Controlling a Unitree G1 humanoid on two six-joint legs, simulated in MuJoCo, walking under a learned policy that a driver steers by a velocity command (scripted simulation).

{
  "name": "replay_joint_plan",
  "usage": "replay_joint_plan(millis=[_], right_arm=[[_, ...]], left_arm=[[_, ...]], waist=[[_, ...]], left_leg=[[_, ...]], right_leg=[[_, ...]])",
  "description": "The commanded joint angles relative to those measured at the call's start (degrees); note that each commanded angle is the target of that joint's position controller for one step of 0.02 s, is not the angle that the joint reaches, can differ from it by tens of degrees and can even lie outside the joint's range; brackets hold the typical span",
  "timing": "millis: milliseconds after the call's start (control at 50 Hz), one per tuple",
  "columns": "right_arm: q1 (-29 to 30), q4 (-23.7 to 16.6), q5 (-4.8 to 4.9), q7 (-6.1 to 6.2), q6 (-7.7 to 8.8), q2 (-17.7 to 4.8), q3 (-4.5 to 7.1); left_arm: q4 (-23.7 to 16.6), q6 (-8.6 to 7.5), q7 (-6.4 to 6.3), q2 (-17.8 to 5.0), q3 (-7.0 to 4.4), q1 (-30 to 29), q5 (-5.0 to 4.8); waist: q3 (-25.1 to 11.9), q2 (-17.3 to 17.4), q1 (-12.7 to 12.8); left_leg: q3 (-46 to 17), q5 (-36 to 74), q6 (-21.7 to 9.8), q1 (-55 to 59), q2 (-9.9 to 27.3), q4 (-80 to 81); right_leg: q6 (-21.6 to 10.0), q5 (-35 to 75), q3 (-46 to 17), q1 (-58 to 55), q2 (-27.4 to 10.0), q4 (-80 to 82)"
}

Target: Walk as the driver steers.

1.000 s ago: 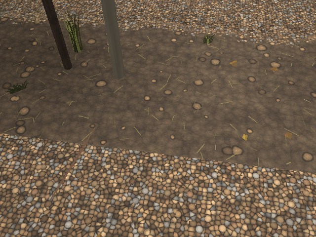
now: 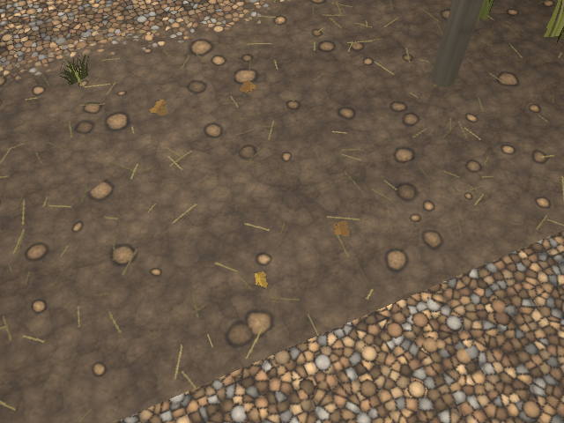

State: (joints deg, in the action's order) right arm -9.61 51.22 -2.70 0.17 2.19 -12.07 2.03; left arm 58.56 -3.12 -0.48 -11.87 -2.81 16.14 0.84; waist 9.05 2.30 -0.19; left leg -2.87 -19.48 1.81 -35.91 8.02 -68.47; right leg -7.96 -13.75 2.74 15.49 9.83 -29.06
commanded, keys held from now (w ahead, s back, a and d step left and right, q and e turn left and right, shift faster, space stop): w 0.72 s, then w+q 0.28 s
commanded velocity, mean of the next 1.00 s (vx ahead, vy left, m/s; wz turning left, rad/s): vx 0.50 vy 0.00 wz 0.01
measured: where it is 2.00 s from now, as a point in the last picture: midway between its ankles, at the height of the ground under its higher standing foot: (247, 196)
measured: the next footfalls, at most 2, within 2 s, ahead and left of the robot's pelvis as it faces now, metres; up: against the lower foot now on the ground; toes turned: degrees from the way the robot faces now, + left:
left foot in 0.30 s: +0.31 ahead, +0.14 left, +0.00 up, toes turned +1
right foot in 0.82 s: +0.57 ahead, -0.08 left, +0.00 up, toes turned -4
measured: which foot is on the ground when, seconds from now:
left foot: up 0.00-0.28, down 0.30-0.84, up 0.86-1.00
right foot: down 0.00-0.30, up 0.32-0.80, down 0.82-1.00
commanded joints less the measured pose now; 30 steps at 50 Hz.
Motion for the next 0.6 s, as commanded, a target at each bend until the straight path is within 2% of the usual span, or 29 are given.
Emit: replay_joint_plan(millis=[20,60,100,160,200,240,260,280,300,320,340,360,380,420,440,480,520,600], right_arm=[[-4.49,-2.31,0.79,-0.68,0.18,-3.87,0.81],[-0.16,-3.25,1.32,-0.99,0.40,-3.36,0.69],[5.55,-4.63,1.79,-1.27,0.27,-3.54,0.77],[12.02,-6.75,1.34,-1.83,0.54,-3.51,0.79],[13.60,-7.54,1.34,-2.02,0.76,-3.66,0.93],[10.35,-6.84,1.51,-1.71,0.94,-4.07,1.22],[5.63,-5.31,1.29,-1.41,1.18,-4.81,1.71],[-2.84,-2.38,0.93,-0.96,1.58,-6.06,2.47],[-13.22,-0.21,-0.31,-0.15,2.16,-10.23,3.70],[-18.17,0.61,-0.68,-0.33,1.94,-16.47,5.14],[-14.11,0.85,1.42,-0.85,0.97,-12.64,4.43],[-7.74,-0.54,1.75,-1.11,0.84,-9.33,3.50],[-4.39,-0.77,1.60,-1.36,1.21,-6.48,2.73],[-3.27,0.45,1.73,-0.98,2.04,-4.50,2.06],[-4.64,1.14,1.70,-0.95,2.59,-4.74,2.02],[-7.16,2.28,2.06,-0.87,3.29,-6.34,2.40],[-9.47,3.05,2.10,-0.66,3.44,-6.85,2.43],[-13.98,4.60,2.16,-0.49,3.34,-6.23,2.05]], left_arm=[[-3.19,-2.25,0.21,-8.75,-1.44,1.81,-0.45],[-2.85,-1.89,0.47,-8.03,-1.24,3.70,-0.65],[-1.99,-1.37,0.38,-6.95,-0.85,6.67,-0.86],[-0.57,-0.88,-0.01,-7.51,-0.84,11.00,-0.32],[-0.06,-0.90,-0.29,-8.38,-0.99,11.97,0.23],[0.05,-1.05,-0.23,-9.10,-1.13,10.42,0.68],[-0.08,-1.26,-0.05,-9.46,-1.19,9.47,0.53],[-0.20,-1.44,0.21,-9.52,-1.14,8.16,0.22],[-2.12,-1.88,0.32,-7.82,-0.63,6.59,-0.41],[-2.90,-1.93,0.55,-2.85,0.21,12.86,-1.93],[-2.75,-1.41,0.27,-8.85,-1.27,9.32,0.14],[-3.84,-1.24,0.53,-8.12,-1.46,5.59,0.54],[-4.35,-1.29,0.89,-6.39,-1.06,3.55,0.52],[-3.84,-0.27,1.46,-4.89,-0.84,4.73,1.26],[-3.49,0.19,1.77,-4.57,-0.83,4.84,1.59],[-4.09,0.65,2.04,-4.09,-0.78,3.09,1.45],[-5.54,0.81,2.12,-4.00,-0.57,-1.63,1.17],[-8.67,0.72,2.36,-3.06,0.11,-11.19,0.76]], waist=[[-10.48,-2.91,-1.85],[-9.82,-4.48,0.01],[-8.16,-3.68,2.01],[-5.04,-3.36,4.28],[-3.67,-3.96,4.31],[-3.84,-5.60,1.93],[-5.81,-5.66,-0.27],[-9.79,-3.74,-4.45],[-16.20,0.46,-8.65],[-23.25,12.43,-6.63],[-18.04,4.34,-5.17],[-9.47,1.56,-2.93],[-6.03,-0.28,-1.50],[-5.11,2.79,1.42],[-6.30,2.84,1.66],[-7.33,2.07,2.17],[-6.50,1.37,1.45],[-4.54,1.68,-0.79]], left_leg=[[0.79,10.36,-0.11,7.89,1.32,12.66],[1.96,15.38,-1.59,7.36,-0.05,19.16],[2.77,18.37,-2.33,4.61,-1.61,23.71],[3.74,16.92,-3.33,0.37,-3.60,29.28],[4.39,13.27,-4.20,0.95,-4.89,32.09],[5.31,9.09,-5.56,8.51,-7.03,35.49],[6.33,7.98,-6.49,16.03,-8.97,37.62],[6.08,10.28,-8.05,27.46,-9.49,41.46],[-5.55,6.81,-11.48,41.66,0.45,43.52],[-31.71,3.25,-19.79,54.27,16.16,49.37],[-35.58,-3.21,-19.42,48.66,15.13,52.72],[-27.04,-4.25,-18.03,40.67,12.91,53.55],[-21.03,-0.46,-16.07,34.42,9.76,55.43],[-12.69,8.74,-12.89,27.43,5.30,57.79],[-10.97,13.90,-13.05,26.65,4.75,58.12],[-8.44,19.20,-13.75,27.26,4.51,58.87],[-6.87,18.36,-14.07,28.19,3.94,60.67],[-3.58,20.42,-13.24,30.53,2.40,61.73]], right_leg=[[-9.25,34.54,-17.24,0.34,-21.07,14.10],[-6.89,33.24,-15.07,-3.67,-19.14,14.85],[-5.51,29.82,-14.84,-9.20,-18.62,15.48],[-5.12,27.93,-15.49,-16.76,-20.05,15.25],[-5.10,29.08,-15.35,-19.00,-20.95,14.19],[-3.85,35.35,-13.68,-17.39,-20.58,11.03],[-2.96,41.66,-12.30,-15.77,-19.48,6.34],[-1.69,43.58,-9.64,-12.39,-17.00,-3.18],[0.02,31.50,-7.03,-2.42,-13.83,-18.21],[2.50,-8.95,-1.89,14.68,-3.76,-38.66],[1.65,-15.61,-6.85,21.47,-5.57,-43.23],[1.54,-11.09,-7.34,23.48,-8.57,-43.16],[1.88,-7.47,-7.27,21.99,-10.76,-39.58],[3.37,-4.07,-6.22,15.89,-13.12,-34.48],[3.97,-2.91,-5.45,14.04,-12.88,-34.40],[5.13,-0.67,-4.46,15.29,-13.50,-32.21],[6.21,3.23,-3.50,18.58,-14.67,-28.34],[7.73,9.62,-1.45,20.92,-15.08,-16.61]])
